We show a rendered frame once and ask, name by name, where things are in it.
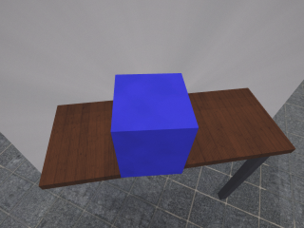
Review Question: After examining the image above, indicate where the table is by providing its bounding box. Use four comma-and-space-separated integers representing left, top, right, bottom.
38, 87, 295, 200

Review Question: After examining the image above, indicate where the carton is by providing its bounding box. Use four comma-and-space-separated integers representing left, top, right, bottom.
110, 73, 199, 178

